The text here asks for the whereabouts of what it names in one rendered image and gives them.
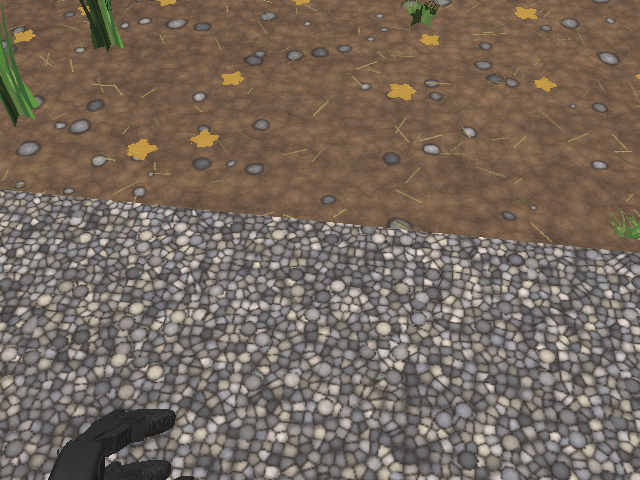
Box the robot left hand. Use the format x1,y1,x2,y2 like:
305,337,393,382
48,408,194,480

